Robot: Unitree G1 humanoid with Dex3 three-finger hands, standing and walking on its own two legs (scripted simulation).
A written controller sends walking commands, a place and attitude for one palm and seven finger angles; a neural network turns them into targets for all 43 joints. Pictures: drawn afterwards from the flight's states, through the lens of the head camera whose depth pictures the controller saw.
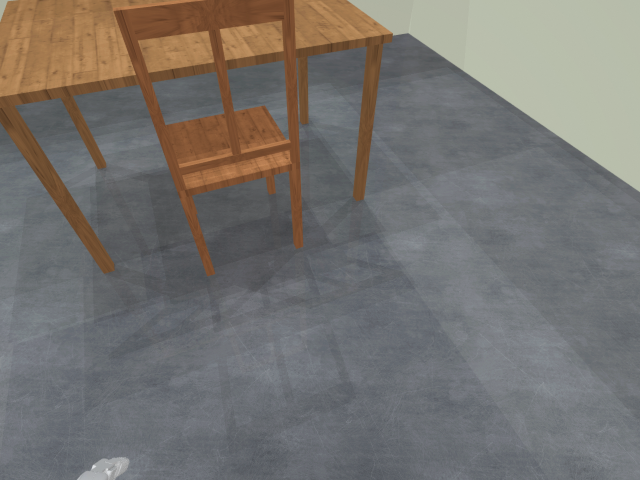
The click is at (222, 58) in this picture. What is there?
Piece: chair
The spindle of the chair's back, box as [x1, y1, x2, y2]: [208, 29, 240, 154]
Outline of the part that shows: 208,31 232,153 236,154 240,153 219,29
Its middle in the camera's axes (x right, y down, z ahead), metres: -0.26 -0.38 +1.06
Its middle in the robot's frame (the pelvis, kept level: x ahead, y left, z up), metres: +1.04 +0.31 -0.06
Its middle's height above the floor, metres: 0.71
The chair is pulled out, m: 0.00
